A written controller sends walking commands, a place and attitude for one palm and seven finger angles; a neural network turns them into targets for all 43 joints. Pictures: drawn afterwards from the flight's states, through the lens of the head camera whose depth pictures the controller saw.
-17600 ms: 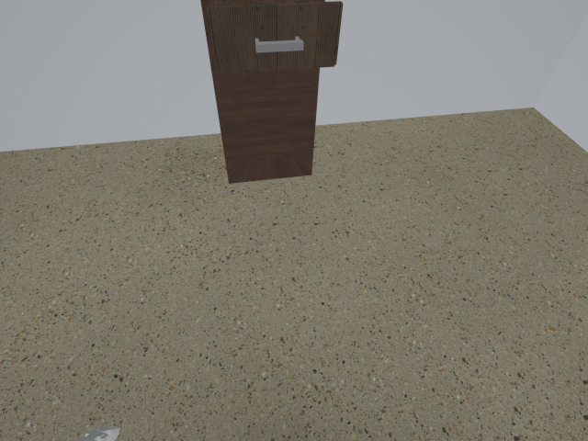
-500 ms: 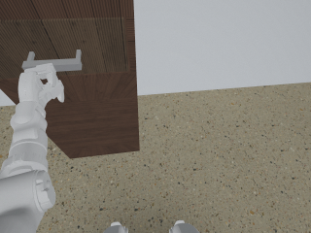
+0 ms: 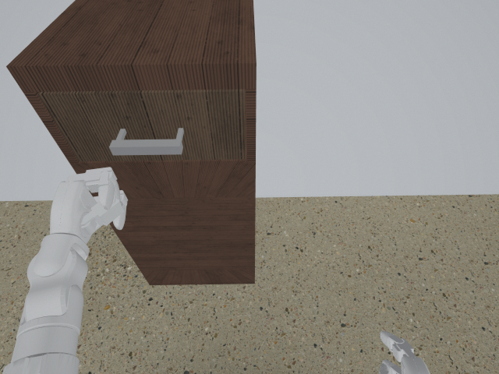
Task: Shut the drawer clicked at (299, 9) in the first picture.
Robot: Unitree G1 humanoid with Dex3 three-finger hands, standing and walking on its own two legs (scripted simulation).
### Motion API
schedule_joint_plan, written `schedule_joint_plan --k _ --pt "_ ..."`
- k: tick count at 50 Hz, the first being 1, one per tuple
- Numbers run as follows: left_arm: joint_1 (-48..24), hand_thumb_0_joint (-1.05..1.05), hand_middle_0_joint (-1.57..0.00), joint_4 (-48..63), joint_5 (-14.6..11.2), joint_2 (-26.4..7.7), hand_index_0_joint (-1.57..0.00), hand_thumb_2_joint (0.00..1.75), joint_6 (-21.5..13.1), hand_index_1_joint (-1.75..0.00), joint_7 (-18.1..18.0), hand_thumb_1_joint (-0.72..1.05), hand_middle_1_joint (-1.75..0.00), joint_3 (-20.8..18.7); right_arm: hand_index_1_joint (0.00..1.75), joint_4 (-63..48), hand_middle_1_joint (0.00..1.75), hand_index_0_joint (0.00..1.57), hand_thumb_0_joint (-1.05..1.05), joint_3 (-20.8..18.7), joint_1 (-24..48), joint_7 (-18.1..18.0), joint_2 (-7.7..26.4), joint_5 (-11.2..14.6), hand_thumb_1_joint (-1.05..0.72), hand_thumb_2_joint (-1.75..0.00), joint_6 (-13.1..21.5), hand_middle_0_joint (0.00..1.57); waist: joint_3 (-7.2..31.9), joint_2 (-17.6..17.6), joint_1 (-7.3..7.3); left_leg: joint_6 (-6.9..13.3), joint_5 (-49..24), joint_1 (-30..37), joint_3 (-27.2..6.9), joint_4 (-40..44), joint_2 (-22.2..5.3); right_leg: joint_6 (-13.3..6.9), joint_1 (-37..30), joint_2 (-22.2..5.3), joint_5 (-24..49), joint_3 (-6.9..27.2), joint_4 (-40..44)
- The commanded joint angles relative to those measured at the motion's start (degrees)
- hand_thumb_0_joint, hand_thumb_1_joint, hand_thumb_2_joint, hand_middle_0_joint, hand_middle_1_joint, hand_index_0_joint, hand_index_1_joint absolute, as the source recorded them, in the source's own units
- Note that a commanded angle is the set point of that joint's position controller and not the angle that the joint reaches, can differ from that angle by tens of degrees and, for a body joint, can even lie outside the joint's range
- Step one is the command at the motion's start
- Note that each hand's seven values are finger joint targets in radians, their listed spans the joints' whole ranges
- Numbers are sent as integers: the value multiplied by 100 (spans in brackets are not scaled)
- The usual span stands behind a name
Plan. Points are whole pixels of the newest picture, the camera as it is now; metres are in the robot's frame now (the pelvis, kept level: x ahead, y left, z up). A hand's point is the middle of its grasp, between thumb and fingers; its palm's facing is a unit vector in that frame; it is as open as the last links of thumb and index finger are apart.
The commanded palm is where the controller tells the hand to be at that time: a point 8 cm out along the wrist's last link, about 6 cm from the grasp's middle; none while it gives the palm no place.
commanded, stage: draw the hand back to the body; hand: left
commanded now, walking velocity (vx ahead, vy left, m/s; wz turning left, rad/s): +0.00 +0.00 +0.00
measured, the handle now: (149, 140) +0.54 +0.23 +0.07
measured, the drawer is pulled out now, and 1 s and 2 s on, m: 0.00 0.00 0.00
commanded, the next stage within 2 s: step back with the hand held close in 0.92 s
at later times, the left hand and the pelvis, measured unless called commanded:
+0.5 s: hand (63, 260) +0.23 +0.23 +0.16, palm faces +0.36 -0.88 -0.32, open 3.3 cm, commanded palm +0.17 +0.27 +0.17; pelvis -0.01 -0.01 +0.02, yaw +0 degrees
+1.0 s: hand (23, 308) +0.17 +0.23 +0.17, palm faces +0.42 -0.82 -0.39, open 3.3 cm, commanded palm +0.12 +0.27 +0.20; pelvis -0.01 -0.01 +0.02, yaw +0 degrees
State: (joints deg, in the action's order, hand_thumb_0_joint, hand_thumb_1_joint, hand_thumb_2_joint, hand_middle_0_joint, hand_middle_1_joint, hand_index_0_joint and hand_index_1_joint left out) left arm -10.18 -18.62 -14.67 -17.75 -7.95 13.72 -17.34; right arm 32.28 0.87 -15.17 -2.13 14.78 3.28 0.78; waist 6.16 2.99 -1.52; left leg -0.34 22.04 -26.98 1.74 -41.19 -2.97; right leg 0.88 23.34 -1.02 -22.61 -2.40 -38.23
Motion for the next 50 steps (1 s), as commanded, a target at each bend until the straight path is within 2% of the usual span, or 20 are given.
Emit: schedule_joint_plan --k 1,2,3,4,5,6,10,12,16,19,20,21,25,26,30,37,41,44,48,50 --pt "-1203 0 -140 1378 -209 -1138 -140 90 51 -160 75 90 -160 -281 30 -797 30 20 0 -199 313 -86 751 54 -90 -90 353 20 1035 -168 -42 193 -2254 1126 -121 573 201 -141 -565 232 2730 -150 358" --pt "-1118 0 -140 1484 -237 -1178 -140 90 159 -160 78 90 -160 -352 30 -836 30 20 0 -195 399 -104 748 60 -90 -90 372 20 992 -125 13 195 -2085 1125 -111 617 220 -139 -583 219 2612 -136 413" --pt "-1016 0 -140 2055 526 -1622 -140 90 29 -160 -665 90 -160 -219 30 -846 30 20 0 -233 681 -164 677 -6 -90 -90 314 20 606 -203 218 215 -1841 1296 5 840 278 -177 -579 103 2218 76 829" --pt "-634 0 -140 2002 611 -1133 -140 90 68 -160 -1030 90 -160 4 30 -849 30 20 0 -205 708 -209 624 -26 -90 -90 309 20 461 -291 104 198 -1645 1383 -2 990 245 -173 -570 98 2000 24 937" --pt "-459 0 -140 2123 632 -1047 -140 90 131 -160 -1207 90 -160 101 30 -871 30 20 0 -182 819 -224 629 -33 -90 -90 326 20 281 -403 148 216 -1477 1354 -14 1064 246 -161 -546 103 1822 51 1044" --pt "-324 0 -140 2287 705 -1010 -140 90 180 -160 -1359 90 -160 152 30 -834 30 20 0 -157 842 -231 604 -33 -90 -90 311 20 359 -135 153 204 -1453 1501 -10 1150 228 -175 -717 70 1757 56 1058" --pt "-305 0 -140 2989 920 -1377 -140 90 167 -160 -1810 90 -160 -115 30 -725 30 20 0 -110 969 -299 611 -114 -90 -90 342 20 498 -120 201 228 -1575 1921 -11 1412 227 -182 -1112 92 1796 81 1331" --pt "-213 0 -140 3343 980 -1260 -140 90 120 -160 -1929 90 -160 -23 30 -732 30 20 0 -82 1046 -311 549 -152 -90 -90 406 20 507 51 218 225 -1578 2124 -9 1557 245 -186 -1240 74 1768 79 1414" --pt "409 0 -140 3884 1022 -1066 -140 90 61 -160 -2036 90 -160 106 30 -670 30 20 0 -71 1156 -307 494 -193 -90 -90 533 20 299 326 270 204 -1704 2379 -9 1768 234 -206 -1423 89 1766 54 1603" --pt "1124 0 -140 3909 1033 -983 -140 90 65 -160 -2048 90 -160 30 30 -628 30 20 0 -84 1185 -273 493 -219 -90 -90 559 20 69 -1 333 194 -1846 2359 0 1878 229 -185 -1560 92 1930 7 1678" --pt "1499 0 -140 3721 1021 -1028 -140 90 84 -160 -2023 90 -160 -69 30 -599 30 20 0 -101 1188 -259 519 -230 -90 -90 552 20 -107 -297 367 211 -1805 2315 14 1902 229 -163 -1522 126 1882 21 1799" --pt "1631 0 -140 3939 996 -913 -140 90 65 -160 -1998 90 -160 -5 30 -630 30 20 0 -105 1195 -239 479 -222 -90 -90 536 20 -87 -220 353 205 -1864 2321 26 1932 214 -169 -1644 98 1939 23 1769" --pt "2375 0 -140 4376 998 -1109 -140 90 9 -160 -1962 90 -160 -329 30 -657 30 20 0 -148 1268 -196 481 -252 -90 -90 517 20 -218 -193 445 214 -1962 2369 82 1953 231 -147 -1698 107 2042 50 1913" --pt "2393 0 -140 4687 987 -1057 -140 90 -25 -160 -1958 90 -160 -293 30 -695 30 20 0 -136 1266 -181 436 -252 -90 -90 524 20 -120 43 429 200 -1942 2383 70 1974 239 -157 -1786 78 2014 50 1874" --pt "2986 0 -140 5151 1014 -1193 -140 90 -81 -160 -1980 90 -160 -510 30 -708 30 20 0 -165 1274 -188 414 -290 -90 -90 614 20 -265 -81 479 207 -2039 2439 107 1905 227 -138 -1692 106 2120 53 1983" --pt "3880 0 -140 5848 1040 -1088 -140 90 -160 -160 -2039 90 -160 -599 30 -740 30 20 0 -201 1192 -212 352 -279 -90 -90 799 20 -347 -50 501 179 -2024 2408 77 1861 197 -137 -1631 117 2114 17 1901" --pt "3631 0 -140 5364 1062 -852 -140 90 -96 -160 -2040 90 -160 -406 30 -648 30 20 0 -224 1136 -254 388 -275 -90 -90 771 20 -835 -324 388 201 -1706 2320 97 1907 181 -93 -1328 118 1749 9 2035" --pt "3450 0 -140 5397 1096 -903 -140 90 -144 -160 -2076 90 -160 -437 30 -650 30 20 0 -228 1142 -292 395 -286 -90 -90 775 20 -709 -242 413 220 -1575 2365 69 1919 195 -109 -1355 89 1543 37 2042" --pt "3515 0 -140 5673 1101 -1008 -140 90 -162 -160 -2098 90 -160 -515 30 -685 30 20 0 -212 1182 -308 377 -321 -90 -90 839 20 -228 -131 518 230 -1973 2503 53 1863 214 -129 -1680 63 2037 49 1874" --pt "3566 0 -140 5733 1106 -1078 -140 90 -134 -160 -2108 90 -160 -554 30 -664 30 20 0 -194 1203 -307 364 -324 -90 -90 864 20 -242 22 543 206 -2028 2492 67 1846 213 -137 -1722 72 2126 68 1894"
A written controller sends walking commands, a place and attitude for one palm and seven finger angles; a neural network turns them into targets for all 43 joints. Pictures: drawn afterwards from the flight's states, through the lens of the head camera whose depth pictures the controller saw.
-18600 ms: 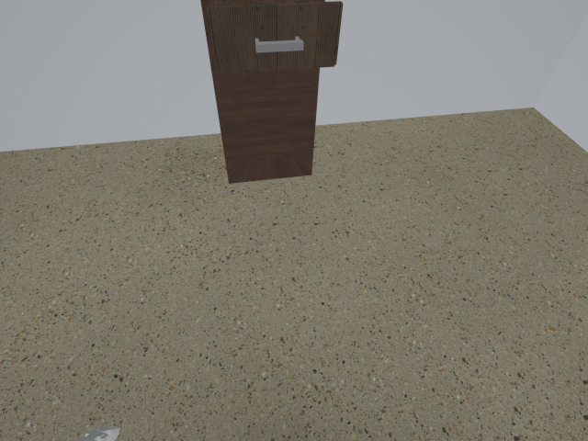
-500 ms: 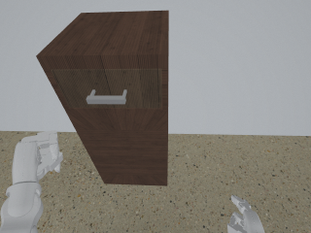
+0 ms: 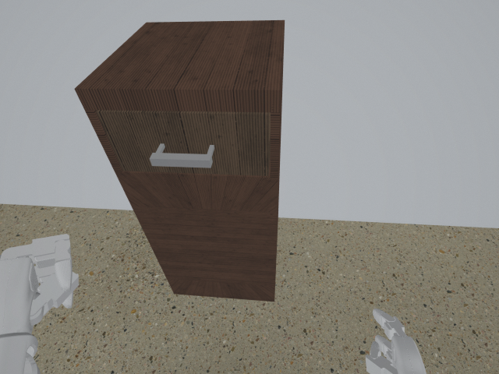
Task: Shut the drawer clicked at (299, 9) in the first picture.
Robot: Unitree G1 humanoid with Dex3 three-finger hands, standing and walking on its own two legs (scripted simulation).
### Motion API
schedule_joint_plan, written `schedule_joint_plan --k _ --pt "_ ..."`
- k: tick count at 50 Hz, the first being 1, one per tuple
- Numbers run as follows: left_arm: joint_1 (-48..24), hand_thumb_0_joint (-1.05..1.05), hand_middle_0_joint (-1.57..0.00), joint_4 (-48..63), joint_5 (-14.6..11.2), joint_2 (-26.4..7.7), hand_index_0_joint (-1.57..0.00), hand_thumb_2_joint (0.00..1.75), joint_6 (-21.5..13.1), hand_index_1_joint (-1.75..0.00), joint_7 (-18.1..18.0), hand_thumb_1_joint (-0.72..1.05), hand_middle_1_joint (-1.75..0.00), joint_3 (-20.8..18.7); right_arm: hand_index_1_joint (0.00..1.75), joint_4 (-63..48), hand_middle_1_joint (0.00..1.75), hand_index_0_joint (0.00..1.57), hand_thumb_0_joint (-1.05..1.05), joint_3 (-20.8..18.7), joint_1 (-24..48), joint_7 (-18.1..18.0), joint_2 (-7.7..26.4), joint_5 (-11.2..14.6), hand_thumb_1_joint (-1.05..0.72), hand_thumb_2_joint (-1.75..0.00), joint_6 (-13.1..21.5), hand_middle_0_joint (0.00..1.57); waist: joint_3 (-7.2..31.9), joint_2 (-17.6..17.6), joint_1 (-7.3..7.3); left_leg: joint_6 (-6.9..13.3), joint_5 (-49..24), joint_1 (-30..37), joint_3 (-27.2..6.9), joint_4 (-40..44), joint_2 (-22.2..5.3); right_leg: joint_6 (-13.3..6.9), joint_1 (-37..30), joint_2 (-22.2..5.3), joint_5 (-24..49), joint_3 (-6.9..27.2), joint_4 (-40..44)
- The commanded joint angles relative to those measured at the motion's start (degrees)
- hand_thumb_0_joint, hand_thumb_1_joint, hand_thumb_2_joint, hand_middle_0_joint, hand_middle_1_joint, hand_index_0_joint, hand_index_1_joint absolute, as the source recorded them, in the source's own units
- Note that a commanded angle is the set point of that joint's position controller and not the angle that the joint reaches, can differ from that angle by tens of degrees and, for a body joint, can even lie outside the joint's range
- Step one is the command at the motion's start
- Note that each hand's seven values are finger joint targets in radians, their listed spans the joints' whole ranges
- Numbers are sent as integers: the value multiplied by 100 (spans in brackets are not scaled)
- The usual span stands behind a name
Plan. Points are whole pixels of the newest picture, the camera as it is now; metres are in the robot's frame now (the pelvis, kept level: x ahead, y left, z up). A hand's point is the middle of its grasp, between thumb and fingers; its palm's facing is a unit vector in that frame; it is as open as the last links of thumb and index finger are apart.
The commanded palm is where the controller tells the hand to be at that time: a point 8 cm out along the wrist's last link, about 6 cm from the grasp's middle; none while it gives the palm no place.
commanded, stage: step back with the hand held close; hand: left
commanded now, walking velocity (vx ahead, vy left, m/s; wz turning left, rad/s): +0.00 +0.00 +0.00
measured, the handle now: (183, 154) +0.55 +0.23 +0.04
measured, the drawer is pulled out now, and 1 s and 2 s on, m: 0.00 0.00 0.00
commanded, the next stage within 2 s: stop stepping back and stand still in 1.16 s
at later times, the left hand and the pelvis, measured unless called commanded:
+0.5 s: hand (44, 301) +0.15 +0.26 +0.15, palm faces +0.27 -0.81 -0.52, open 3.2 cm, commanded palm +0.09 +0.30 +0.17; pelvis -0.05 +0.03 +0.00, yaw -1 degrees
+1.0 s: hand out of the picture +0.05 +0.28 +0.16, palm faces +0.40 -0.78 -0.49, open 3.2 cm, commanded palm -0.03 +0.32 +0.17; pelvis -0.14 +0.03 -0.02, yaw +4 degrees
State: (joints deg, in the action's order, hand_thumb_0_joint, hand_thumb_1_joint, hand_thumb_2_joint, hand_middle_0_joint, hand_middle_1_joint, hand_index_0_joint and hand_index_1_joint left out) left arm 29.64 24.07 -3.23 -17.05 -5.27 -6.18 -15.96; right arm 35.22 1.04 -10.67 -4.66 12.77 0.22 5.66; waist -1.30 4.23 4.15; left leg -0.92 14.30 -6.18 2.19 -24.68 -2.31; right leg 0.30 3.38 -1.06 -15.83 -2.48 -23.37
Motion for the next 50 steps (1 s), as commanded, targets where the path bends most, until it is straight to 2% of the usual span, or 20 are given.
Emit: schedule_joint_plan --k 1,2,3,4,5,6,8,10,14,18,21,25,29,31,35,39,42,45,47,50 --pt "-423 0 -140 1505 -60 -1062 -140 90 -396 -160 -112 90 -160 -622 30 -962 30 20 0 -194 748 -46 540 -16 -90 -90 378 20 445 -55 -49 253 -1238 380 4 210 146 -84 280 69 1420 70 402" --pt "-430 0 -140 1565 -43 -1092 -140 90 -399 -160 -120 90 -160 -640 30 -961 30 20 0 -197 745 -40 545 -15 -90 -90 393 20 443 64 -46 239 -1264 380 13 208 143 -94 269 69 1445 65 388" --pt "-1265 0 -140 2155 -49 -2016 -140 90 -669 -160 -157 90 -160 -1585 30 -1138 30 20 0 -217 668 14 682 -34 -90 -90 231 20 -49 -107 -275 330 -999 -151 6 23 39 -88 755 -227 2030 573 680" --pt "-566 0 -140 1411 -34 -1586 -140 90 -688 -160 -105 90 -160 -1327 30 -977 30 20 0 -236 622 21 575 -38 -90 -90 123 20 11 -563 -307 316 -1006 -169 -63 -84 38 -93 705 -353 2257 501 611" --pt "-515 0 -140 1429 -3 -1622 -140 90 -694 -160 -81 90 -160 -1290 30 -1056 30 20 0 -266 694 28 601 -35 -90 -90 55 20 -76 -567 -284 303 -1069 -163 -37 -100 68 -92 832 -370 2445 544 652" --pt "-132 0 -140 1159 11 -1256 -140 90 -666 -160 -50 90 -160 -1035 30 -1045 30 20 0 -274 613 44 586 -47 -90 -90 -37 20 54 -580 -340 288 -1308 -139 -17 -91 19 -62 732 -365 2563 431 535" --pt "206 0 -140 1114 6 -1054 -140 90 -644 -160 -7 90 -160 -842 30 -1133 30 20 0 -332 607 76 646 -40 -90 -90 -176 20 319 -311 -354 298 -1757 -114 -7 -22 -75 6 652 -305 2515 311 350" --pt "504 0 -140 1181 2 -1058 -140 90 -651 -160 1 90 -160 -865 30 -1192 30 20 0 -393 639 77 665 -42 -90 -90 -288 20 624 -162 -334 311 -2251 -31 12 -9 -123 44 545 -258 2648 227 232" --pt "735 0 -140 1746 -5 -1345 -140 90 -686 -160 -45 90 -160 -1104 30 -1401 30 20 0 -449 645 83 646 5 -90 -90 -434 20 1161 -344 -323 315 -2691 -84 -77 -28 -207 90 320 -186 2790 160 -63" --pt "850 0 -140 2196 -21 -1566 -140 90 -743 -160 -137 90 -160 -1312 30 -1507 30 20 0 -460 623 23 619 24 -90 -90 -447 20 1284 -199 -306 317 -2606 -385 -157 -6 -230 112 259 -119 2669 155 -267" --pt "895 0 -140 2354 -14 -1562 -140 90 -792 -160 -181 90 -160 -1316 30 -1504 30 20 0 -461 565 -17 639 23 -90 -90 -375 20 1211 140 -312 343 -2304 -679 -273 131 -303 131 260 -18 2204 114 -432" --pt "953 0 -140 2074 18 -1447 -140 90 -854 -160 -214 90 -160 -1331 30 -1432 30 20 0 -492 541 -25 697 7 -90 -90 -245 20 836 356 -324 439 -935 -1634 -431 453 -425 113 78 63 1553 179 -652" --pt "805 0 -140 1875 55 -1301 -140 90 -956 -160 -237 90 -160 -1230 30 -1397 30 20 0 -482 492 -10 699 48 -90 -90 -116 20 465 32 -427 486 998 -2452 -510 570 -418 80 138 -19 810 385 -552" --pt "653 0 -140 1936 103 -1283 -140 90 -1022 -160 -252 90 -160 -1153 30 -1387 30 20 0 -473 471 -27 707 35 -90 -90 -47 20 296 -119 -453 485 1485 -2556 -555 480 -344 59 412 -56 145 511 -254" --pt "373 0 -140 2203 162 -1438 -140 90 -1163 -160 -324 90 -160 -1163 30 -1281 30 20 0 -483 350 -49 739 -28 -90 -90 73 20 289 -400 -504 346 1516 -1828 -469 -167 -112 -81 1551 -275 -1307 758 518" --pt "245 0 -140 2183 154 -1423 -140 90 -1198 -160 -442 90 -160 -1079 30 -1133 30 20 0 -420 257 -78 651 -58 -90 -90 123 20 335 -511 -560 217 1005 -1034 -410 -658 53 -170 2455 -442 -1504 718 756" --pt "281 0 -140 2244 136 -1469 -140 90 -1247 -160 -476 90 -160 -1184 30 -1129 30 20 0 -418 315 -109 695 -52 -90 -90 150 20 418 -61 -552 296 1254 -1423 -795 53 -197 -30 1970 -113 -1140 432 264" --pt "404 0 -140 2144 221 -1439 -140 90 -1295 -160 -432 90 -160 -1364 30 -1233 30 20 0 -447 538 -130 807 -39 -90 -90 222 20 476 1046 -430 708 2719 -3501 -1842 1720 -1034 149 -78 563 -217 151 -1784" --pt "509 0 -140 2098 269 -1491 -140 90 -1365 -160 -366 90 -160 -1487 30 -1238 30 20 0 -494 496 -100 730 -63 -90 -90 268 20 634 1013 -372 881 2661 -3697 -1900 1701 -1322 129 -314 608 -133 264 -2424" --pt "853 0 -140 1931 249 -1533 -140 90 -1400 -160 -285 90 -160 -1606 30 -1311 30 20 0 -559 559 -13 766 -24 -90 -90 316 20 475 762 -352 808 2533 -3817 -1428 1185 -1133 30 -353 617 -392 319 -1732"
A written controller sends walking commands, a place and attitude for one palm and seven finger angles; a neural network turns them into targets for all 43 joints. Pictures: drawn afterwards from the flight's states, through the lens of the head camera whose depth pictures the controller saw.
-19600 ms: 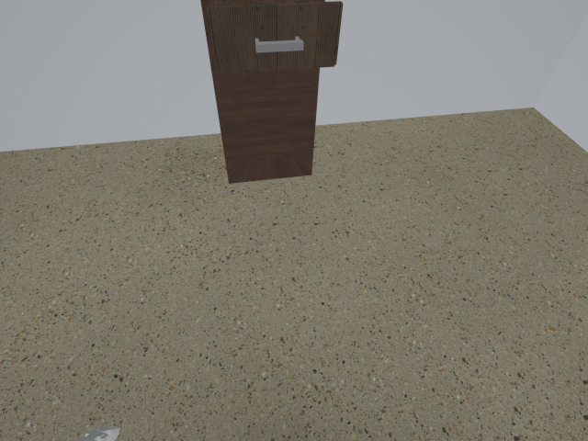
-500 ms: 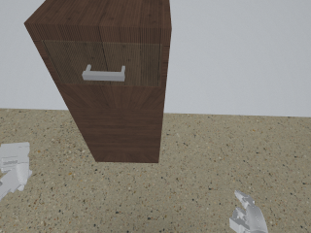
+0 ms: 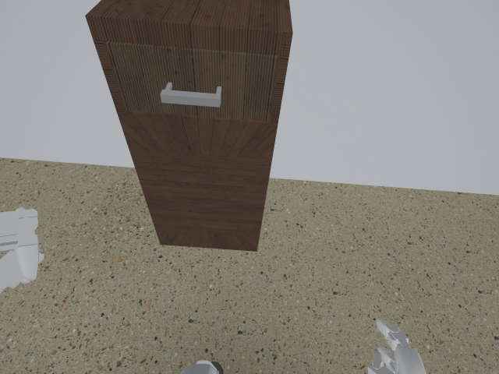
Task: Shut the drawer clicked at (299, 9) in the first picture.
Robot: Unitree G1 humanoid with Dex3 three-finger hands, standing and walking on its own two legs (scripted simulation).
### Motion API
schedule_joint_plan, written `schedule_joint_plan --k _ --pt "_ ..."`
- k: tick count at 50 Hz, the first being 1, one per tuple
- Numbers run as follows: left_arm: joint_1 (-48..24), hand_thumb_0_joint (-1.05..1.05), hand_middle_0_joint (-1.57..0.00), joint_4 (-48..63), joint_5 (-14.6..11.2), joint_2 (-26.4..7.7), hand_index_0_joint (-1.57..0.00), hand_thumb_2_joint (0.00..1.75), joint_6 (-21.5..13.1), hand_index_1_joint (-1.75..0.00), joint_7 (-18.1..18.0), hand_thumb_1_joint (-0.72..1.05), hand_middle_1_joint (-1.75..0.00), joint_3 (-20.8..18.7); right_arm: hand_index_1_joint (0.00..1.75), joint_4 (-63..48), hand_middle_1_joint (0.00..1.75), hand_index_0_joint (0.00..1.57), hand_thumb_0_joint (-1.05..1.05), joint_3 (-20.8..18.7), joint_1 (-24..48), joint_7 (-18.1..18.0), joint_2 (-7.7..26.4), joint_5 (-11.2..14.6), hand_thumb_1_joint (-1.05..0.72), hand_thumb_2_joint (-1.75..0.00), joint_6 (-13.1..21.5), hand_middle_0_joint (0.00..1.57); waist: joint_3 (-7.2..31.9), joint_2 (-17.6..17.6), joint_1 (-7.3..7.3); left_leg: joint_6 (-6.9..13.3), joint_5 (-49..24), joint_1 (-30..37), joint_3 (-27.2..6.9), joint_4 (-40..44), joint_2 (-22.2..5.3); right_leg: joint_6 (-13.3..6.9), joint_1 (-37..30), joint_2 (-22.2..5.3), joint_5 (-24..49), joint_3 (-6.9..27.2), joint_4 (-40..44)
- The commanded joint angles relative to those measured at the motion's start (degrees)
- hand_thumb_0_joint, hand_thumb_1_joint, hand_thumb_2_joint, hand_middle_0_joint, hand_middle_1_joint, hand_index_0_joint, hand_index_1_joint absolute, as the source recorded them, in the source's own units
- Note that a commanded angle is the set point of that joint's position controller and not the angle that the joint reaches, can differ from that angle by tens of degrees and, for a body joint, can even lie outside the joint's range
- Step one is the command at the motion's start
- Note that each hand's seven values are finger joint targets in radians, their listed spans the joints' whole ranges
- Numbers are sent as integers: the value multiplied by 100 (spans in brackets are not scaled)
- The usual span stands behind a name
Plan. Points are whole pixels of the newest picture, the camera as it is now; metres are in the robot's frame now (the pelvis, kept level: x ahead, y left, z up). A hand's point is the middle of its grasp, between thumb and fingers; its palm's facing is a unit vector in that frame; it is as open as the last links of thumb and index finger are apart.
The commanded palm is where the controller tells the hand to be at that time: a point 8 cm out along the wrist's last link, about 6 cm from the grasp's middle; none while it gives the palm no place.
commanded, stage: step back with the hand held close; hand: left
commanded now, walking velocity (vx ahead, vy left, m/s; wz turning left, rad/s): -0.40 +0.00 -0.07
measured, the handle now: (192, 93) +0.71 +0.15 +0.06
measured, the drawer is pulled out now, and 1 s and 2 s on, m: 0.00 0.00 0.00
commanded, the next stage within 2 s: stop stepping back and stand still in 0.16 s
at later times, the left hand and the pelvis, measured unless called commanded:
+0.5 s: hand out of the picture +0.07 +0.24 +0.18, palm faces +0.28 -0.84 -0.47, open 3.2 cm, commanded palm +0.01 +0.28 +0.19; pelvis -0.13 +0.01 +0.01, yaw -4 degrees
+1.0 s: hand out of the picture +0.00 +0.23 +0.19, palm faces +0.28 -0.78 -0.55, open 3.2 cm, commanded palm -0.05 +0.28 +0.19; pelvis -0.20 +0.01 +0.00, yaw -5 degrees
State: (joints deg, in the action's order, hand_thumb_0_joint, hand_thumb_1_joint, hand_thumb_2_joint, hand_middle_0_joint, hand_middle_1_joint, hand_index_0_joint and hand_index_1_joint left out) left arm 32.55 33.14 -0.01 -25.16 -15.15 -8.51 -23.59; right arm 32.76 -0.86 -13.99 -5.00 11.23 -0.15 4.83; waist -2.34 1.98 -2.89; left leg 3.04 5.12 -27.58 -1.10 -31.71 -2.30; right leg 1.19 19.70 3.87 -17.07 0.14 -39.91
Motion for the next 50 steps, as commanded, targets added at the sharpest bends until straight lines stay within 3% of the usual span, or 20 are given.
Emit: schedule_joint_plan --k 1,4,7,9,12,17,22,24,25,26,27,30,34,35,37,39,45,47,49,50 --pt "635 0 -140 1087 -140 -669 -140 90 -425 -160 -5 90 -160 -736 30 -1044 30 20 0 -334 914 52 851 11 -90 -90 396 20 431 851 348 246 3167 -1418 -846 1587 -899 -155 -1640 4 -480 107 540" --pt "453 0 -140 1424 -331 -979 -140 90 -513 -160 -11 90 -160 -753 30 -750 30 20 0 -293 794 162 587 6 -90 -90 336 20 519 -828 239 -460 1313 1237 195 -1467 178 -870 1430 -1769 -366 2200 2882" --pt "15 0 -140 1531 -211 -874 -140 90 -518 -160 -31 90 -160 -559 30 -698 30 20 0 -294 669 99 578 46 -90 -90 309 20 1432 -1535 194 -345 1059 752 173 -1305 250 -563 -650 -1612 5502 1380 1482" --pt "-153 0 -140 1544 -249 -864 -140 90 -380 -160 43 90 -160 -559 30 -717 30 20 0 -254 821 -20 601 26 -90 -90 265 20 1223 -1038 167 -284 -462 1728 278 80 149 -274 -147 -1078 4368 759 998" --pt "-173 0 -140 1366 -227 -679 -140 90 -431 -160 56 90 -160 -359 30 -586 30 20 0 -294 669 37 706 -76 -90 -90 443 20 1436 1135 256 313 -3531 2317 -949 1195 -1636 -49 408 -119 -1298 508 -1157" --pt "258 0 -140 1573 -316 -614 -140 90 -211 -160 -9 90 -160 -529 30 -783 30 20 0 -327 612 242 746 -30 -90 -90 565 20 1275 626 275 485 1188 1374 -977 1896 -1530 -20 18 -217 -1080 265 -1422" --pt "703 0 -140 1461 -279 -506 -140 90 121 -160 -87 90 -160 -460 30 -1014 30 20 0 -165 882 234 722 -15 -90 -90 347 20 754 1316 301 -396 3799 -384 -204 2634 -733 -259 -1962 185 -1235 -901 566" --pt "649 0 -140 1392 -245 -697 -140 90 180 -160 -76 90 -160 -472 30 -953 30 20 0 -160 879 175 618 4 -90 -90 215 20 586 -11 318 -599 2833 62 715 410 115 -650 -1238 -540 -1424 -49 2398" --pt "630 0 -140 1403 -287 -887 -140 90 203 -160 -85 90 -160 -638 30 -860 30 20 0 -212 787 151 634 26 -90 -90 125 20 525 -1319 288 -495 2124 674 476 -2120 414 -1150 550 -1836 -2316 1863 3386" --pt "154 0 -140 1725 -363 -823 -140 90 213 -160 -35 90 -160 -419 30 -753 30 20 0 -191 844 151 699 2 -90 -90 76 20 182 -1503 273 -416 1595 56 90 -3406 396 -1446 976 -2494 -1873 2290 3539" --pt "-133 0 -140 1802 -371 -1174 -140 90 128 -160 12 90 -160 -777 30 -610 30 20 0 -132 758 179 748 -87 -90 -90 99 20 422 -878 149 -424 1186 -130 205 -4024 329 -1368 819 -2284 -467 1356 2991" --pt "-398 0 -140 937 -288 -599 -140 90 224 -160 4 90 -160 -309 30 -671 30 20 0 -202 728 64 665 79 -90 -90 191 20 211 -1215 50 -313 1431 564 -9 -2728 -193 -869 1455 -1889 -2580 990 2928" --pt "-399 0 -140 750 -152 -355 -140 90 78 -160 -173 90 -160 -96 30 -458 30 20 0 -86 604 -121 672 18 -90 -90 502 20 344 -71 136 -47 1779 1503 627 658 76 -720 413 -1285 -1875 308 1620" --pt "-492 0 -140 949 -171 -343 -140 90 21 -160 -189 90 -160 -22 30 -513 30 20 0 -113 521 -158 756 36 -90 -90 616 20 407 378 99 32 1842 1730 357 1314 -72 -550 162 -1049 -1262 116 782" --pt "-990 0 -140 1575 -38 -535 -140 90 -151 -160 -222 90 -160 -123 30 -587 30 20 0 -150 398 -97 857 -21 -90 -90 720 20 228 1638 111 834 1595 2258 -2441 1899 -1690 -95 1631 -274 -1502 -387 -1498" --pt "-752 0 -140 1577 -40 -854 -140 90 -172 -160 -153 90 -160 -432 30 -440 30 20 0 -160 524 18 727 -39 -90 -90 826 20 130 1286 107 989 1814 1595 -2614 2140 -1796 -139 1679 -617 -1140 25 -2345" --pt "821 0 -140 998 -82 -656 -140 90 -76 -160 -180 90 -160 -593 30 -569 30 20 0 -175 569 153 747 -8 -90 -90 601 20 196 1300 305 317 3366 -645 -420 1659 -898 -206 -1553 -276 -633 -770 135" --pt "780 0 -140 622 -72 -660 -140 90 -49 -160 -155 90 -160 -617 30 -601 30 20 0 -200 637 123 701 1 -90 -90 439 20 221 159 399 77 3297 -1371 27 14 -448 -412 -2281 -492 -1215 -174 1138" --pt "236 0 -140 535 -180 -859 -140 90 -46 -160 -79 90 -160 -726 30 -599 30 20 0 -358 632 117 754 68 -90 -90 347 20 82 -2168 269 -160 2471 -1494 200 -3354 318 -1144 -1104 -2460 -2305 3257 3141" --pt "123 0 -140 297 -234 -830 -140 90 -131 -160 -44 90 -160 -836 30 -444 30 20 0 -321 485 132 771 -42 -90 -90 350 20 -22 -1470 129 -221 1962 -1354 36 -3702 186 -1100 -1009 -2400 -752 2707 2953"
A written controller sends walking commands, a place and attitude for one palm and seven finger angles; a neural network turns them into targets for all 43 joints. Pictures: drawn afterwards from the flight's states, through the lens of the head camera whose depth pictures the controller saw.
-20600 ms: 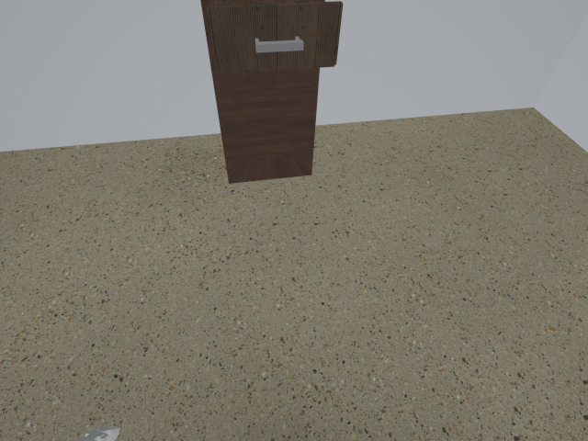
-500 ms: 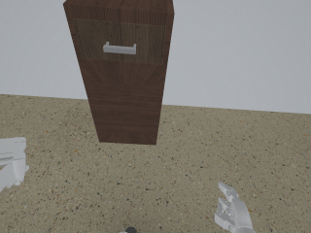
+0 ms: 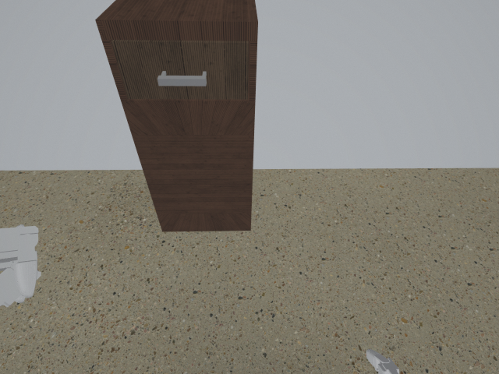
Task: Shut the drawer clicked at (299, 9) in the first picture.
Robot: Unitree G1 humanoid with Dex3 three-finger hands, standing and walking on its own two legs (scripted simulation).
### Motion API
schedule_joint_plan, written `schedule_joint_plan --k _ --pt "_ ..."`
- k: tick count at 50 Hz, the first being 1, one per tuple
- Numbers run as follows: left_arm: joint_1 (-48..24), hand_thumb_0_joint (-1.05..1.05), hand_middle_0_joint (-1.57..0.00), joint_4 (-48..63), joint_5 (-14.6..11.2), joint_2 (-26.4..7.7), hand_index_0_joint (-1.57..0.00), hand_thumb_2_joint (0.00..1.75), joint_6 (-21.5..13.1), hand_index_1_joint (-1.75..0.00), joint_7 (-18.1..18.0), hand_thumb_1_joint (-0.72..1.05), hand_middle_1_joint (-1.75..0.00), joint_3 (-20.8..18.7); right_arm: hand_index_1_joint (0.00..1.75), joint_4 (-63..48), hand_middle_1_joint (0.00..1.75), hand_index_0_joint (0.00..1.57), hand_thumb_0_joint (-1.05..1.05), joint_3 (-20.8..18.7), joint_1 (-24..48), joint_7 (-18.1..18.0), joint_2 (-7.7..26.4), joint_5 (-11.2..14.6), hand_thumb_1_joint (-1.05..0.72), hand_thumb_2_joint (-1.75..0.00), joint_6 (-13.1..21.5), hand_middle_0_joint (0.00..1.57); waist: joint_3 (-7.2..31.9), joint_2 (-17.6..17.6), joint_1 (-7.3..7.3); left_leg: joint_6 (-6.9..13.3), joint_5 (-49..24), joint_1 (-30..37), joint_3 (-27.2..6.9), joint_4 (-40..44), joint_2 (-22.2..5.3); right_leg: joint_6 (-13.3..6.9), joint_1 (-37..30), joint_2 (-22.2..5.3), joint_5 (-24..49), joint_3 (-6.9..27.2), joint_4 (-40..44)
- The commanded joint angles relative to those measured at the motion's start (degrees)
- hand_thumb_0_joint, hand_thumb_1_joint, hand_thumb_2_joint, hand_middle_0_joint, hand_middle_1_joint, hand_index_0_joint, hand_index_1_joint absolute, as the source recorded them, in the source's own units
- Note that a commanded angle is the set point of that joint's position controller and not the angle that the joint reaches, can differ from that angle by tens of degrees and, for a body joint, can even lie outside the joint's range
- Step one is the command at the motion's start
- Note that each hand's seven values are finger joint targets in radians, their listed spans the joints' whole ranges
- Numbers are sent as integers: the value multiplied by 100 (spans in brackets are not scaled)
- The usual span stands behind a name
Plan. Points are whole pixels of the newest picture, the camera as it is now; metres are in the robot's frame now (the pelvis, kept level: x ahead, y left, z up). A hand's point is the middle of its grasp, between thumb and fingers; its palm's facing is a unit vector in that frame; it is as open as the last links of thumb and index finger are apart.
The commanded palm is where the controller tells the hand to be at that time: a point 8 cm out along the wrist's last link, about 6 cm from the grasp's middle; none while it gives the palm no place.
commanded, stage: stop stepping back and stand still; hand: left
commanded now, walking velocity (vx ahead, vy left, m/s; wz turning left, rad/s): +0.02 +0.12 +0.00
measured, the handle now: (183, 77) +0.90 +0.22 +0.06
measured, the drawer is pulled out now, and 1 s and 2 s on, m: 0.00 0.00 0.00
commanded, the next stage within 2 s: let the arm hang, fingers relaxed in 1.02 s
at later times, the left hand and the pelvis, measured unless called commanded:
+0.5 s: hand (27, 251) +0.22 +0.26 +0.18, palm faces +0.38 -0.79 -0.48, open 3.2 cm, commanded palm +0.16 +0.30 +0.19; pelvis +0.03 +0.02 +0.01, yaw +1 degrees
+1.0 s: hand (23, 249) +0.23 +0.28 +0.17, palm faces +0.34 -0.81 -0.47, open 3.2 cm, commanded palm +0.17 +0.32 +0.19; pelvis +0.04 +0.04 +0.02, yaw +0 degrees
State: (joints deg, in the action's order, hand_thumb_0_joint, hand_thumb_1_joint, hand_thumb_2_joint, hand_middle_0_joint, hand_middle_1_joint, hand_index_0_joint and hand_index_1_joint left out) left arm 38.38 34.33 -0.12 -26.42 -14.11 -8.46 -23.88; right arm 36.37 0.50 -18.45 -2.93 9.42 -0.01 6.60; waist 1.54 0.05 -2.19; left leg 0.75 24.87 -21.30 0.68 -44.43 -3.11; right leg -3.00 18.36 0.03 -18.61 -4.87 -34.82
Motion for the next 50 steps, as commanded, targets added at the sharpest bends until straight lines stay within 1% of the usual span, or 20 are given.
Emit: schedule_joint_plan --k 1,2,3,5,7,8,9,10,11,12,13,15,17,20,22,25,31,40,43,50 --pt "-847 0 -140 475 -186 -816 -140 90 -306 -160 -59 90 -160 -849 30 -724 30 20 0 -405 934 -35 886 -17 -90 -90 217 20 243 -1142 18 -9 -113 -1739 -238 -2402 147 -740 -994 -2009 -900 3126 2253" --pt "-680 0 -140 152 -180 -665 -140 90 -275 -160 -58 90 -160 -760 30 -639 30 20 0 -389 870 -62 819 0 -90 -90 218 20 166 -817 -5 -33 -273 -1249 -211 -2304 69 -690 -319 -1817 -1906 2772 2370" --pt "-653 0 -140 302 -175 -450 -140 90 -271 -160 -10 90 -160 -491 30 -692 30 20 0 -413 947 -87 888 5 -90 -90 184 20 -132 -761 41 -31 -485 -938 -146 -1955 -6 -665 154 -1723 -1889 2411 2468" --pt "-940 0 -140 701 -172 -362 -140 90 -284 -160 12 90 -160 -240 30 -761 30 20 0 -324 1210 -141 848 0 -90 -90 231 20 -265 -811 28 42 -614 -166 68 -754 -86 -519 635 -1534 -1544 1548 2354" --pt "-876 0 -140 786 -102 -352 -140 90 -313 -160 -65 90 -160 -148 30 -755 30 20 0 -279 1240 -216 783 -33 -90 -90 357 20 -290 -925 148 135 -605 522 329 405 57 -442 610 -1386 -1324 1242 2213" --pt "-975 0 -140 943 -84 -313 -140 90 -305 -160 -103 90 -160 -65 30 -744 30 20 0 -292 1194 -237 809 -56 -90 -90 413 20 -279 -799 145 165 -701 899 378 976 142 -368 631 -1341 -1391 1220 2132" --pt "-995 0 -140 1076 -69 -350 -140 90 -324 -160 -146 90 -160 -101 30 -735 30 20 0 -288 1124 -257 830 -88 -90 -90 467 20 -224 -428 147 179 -768 1132 434 1473 224 -274 490 -1203 -1363 1121 1982" --pt "-892 0 -140 1124 -68 -384 -140 90 -328 -160 -170 90 -160 -136 30 -757 30 20 0 -320 1096 -289 882 -89 -90 -90 509 20 -235 -17 143 208 -768 1321 274 1903 145 -165 435 -1086 -1107 1086 1688" --pt "-911 0 -140 1271 -82 -366 -140 90 -363 -160 -178 90 -160 -160 30 -812 30 20 0 -326 1052 -280 940 -101 -90 -90 520 20 -203 505 162 337 -460 1254 -318 2383 -220 3 308 -803 -882 958 1152" --pt "-933 0 -140 1380 -71 -377 -140 90 -389 -160 -198 90 -160 -206 30 -892 30 20 0 -335 1084 -260 1027 -77 -90 -90 508 20 -230 1152 223 516 -600 1146 -1059 2659 -703 186 319 -387 -425 690 578" --pt "-892 0 -140 1398 -43 -440 -140 90 -395 -160 -220 90 -160 -305 30 -938 30 20 0 -318 1089 -219 1019 -29 -90 -90 493 20 -127 1318 266 620 -1026 948 -1424 2811 -1022 322 73 -161 37 414 172" --pt "-571 0 -140 1043 -55 -574 -140 90 -336 -160 -176 90 -160 -574 30 -882 30 20 0 -284 1074 -188 888 -4 -90 -90 477 20 -97 1482 265 465 -512 218 -1034 3013 -883 343 -575 -144 -70 310 161" --pt "-453 0 -140 918 -66 -413 -140 90 -320 -160 -157 90 -160 -505 30 -934 30 20 0 -271 1064 -152 842 44 -90 -90 452 20 -162 1053 230 369 -904 129 -674 2663 -651 319 -914 -167 512 334 678" --pt "-151 0 -140 713 -183 -250 -140 90 -276 -160 -99 90 -160 -371 30 -978 30 20 0 -327 1044 -78 863 69 -90 -90 402 20 168 -55 167 134 -1694 463 -212 1893 -180 204 -1057 -471 1628 942 1198" --pt "-124 0 -140 705 -226 -243 -140 90 -241 -160 -79 90 -160 -309 30 -974 30 20 0 -322 1039 -45 873 71 -90 -90 337 20 407 -288 119 55 -1982 768 -35 1659 -98 139 -1044 -659 2133 1086 1275" --pt "-219 0 -140 879 -228 -295 -140 90 -180 -160 -89 90 -160 -271 30 -1019 30 20 0 -299 1152 -81 892 47 -90 -90 278 20 522 -10 137 73 -2421 1029 -68 1861 -151 199 -1096 -560 2454 851 1134" --pt "-232 0 -140 1102 -217 -478 -140 90 -159 -160 -118 90 -160 -400 30 -1105 30 20 0 -234 1230 -165 826 29 -90 -90 184 20 520 301 212 88 -2926 1196 -164 2089 -242 276 -1141 -361 2408 604 1036" --pt "39 0 -140 878 -244 -347 -140 90 -138 -160 -111 90 -160 -335 30 -1127 30 20 0 -281 1219 -165 876 43 -90 -90 110 20 446 420 207 38 -2683 1097 -148 2245 -216 281 -1179 -313 2168 565 1192" --pt "13 0 -140 834 -249 -343 -140 90 -145 -160 -113 90 -160 -328 30 -1133 30 20 0 -287 1213 -173 893 51 -90 -90 92 20 382 297 208 48 -2445 1021 -156 2316 -217 305 -1139 -280 1976 561 1247" --pt "-134 0 -140 942 -230 -386 -140 90 -171 -160 -117 90 -160 -322 30 -1159 30 20 0 -307 1236 -212 918 43 -90 -90 115 20 360 420 217 47 -2170 948 -193 2453 -207 311 -1167 -246 1754 526 1277"
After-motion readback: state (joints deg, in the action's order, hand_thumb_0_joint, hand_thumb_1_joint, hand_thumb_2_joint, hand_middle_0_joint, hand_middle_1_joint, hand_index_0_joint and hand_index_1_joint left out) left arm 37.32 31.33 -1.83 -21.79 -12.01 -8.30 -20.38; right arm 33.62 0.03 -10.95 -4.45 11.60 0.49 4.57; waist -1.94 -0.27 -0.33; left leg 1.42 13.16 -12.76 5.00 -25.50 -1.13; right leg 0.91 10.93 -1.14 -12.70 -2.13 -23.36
